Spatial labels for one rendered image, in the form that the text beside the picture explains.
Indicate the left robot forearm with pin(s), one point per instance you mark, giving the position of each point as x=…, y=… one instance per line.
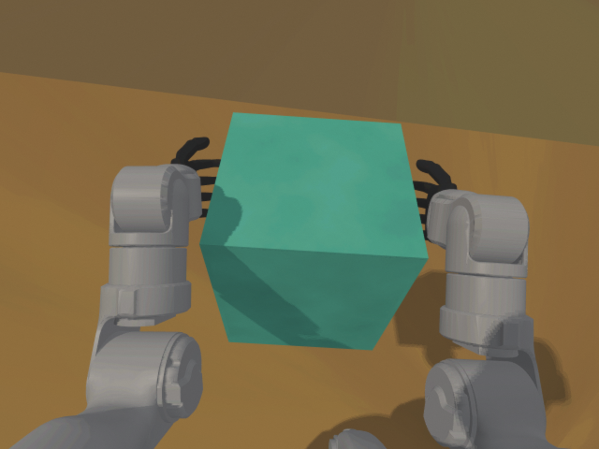
x=150, y=211

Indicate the right robot thigh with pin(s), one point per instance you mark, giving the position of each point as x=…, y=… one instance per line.
x=355, y=439

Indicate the robot right upper arm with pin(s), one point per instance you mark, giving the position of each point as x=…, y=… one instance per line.
x=484, y=404

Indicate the right robot forearm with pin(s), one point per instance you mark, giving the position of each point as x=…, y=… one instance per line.
x=486, y=242

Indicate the robot left hand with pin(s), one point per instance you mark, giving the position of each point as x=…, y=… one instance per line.
x=186, y=152

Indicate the robot left upper arm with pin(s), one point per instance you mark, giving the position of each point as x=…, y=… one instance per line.
x=141, y=382

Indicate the robot right hand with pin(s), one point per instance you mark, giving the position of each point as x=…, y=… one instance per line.
x=441, y=177

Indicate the carton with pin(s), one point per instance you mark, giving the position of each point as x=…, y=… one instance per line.
x=313, y=235

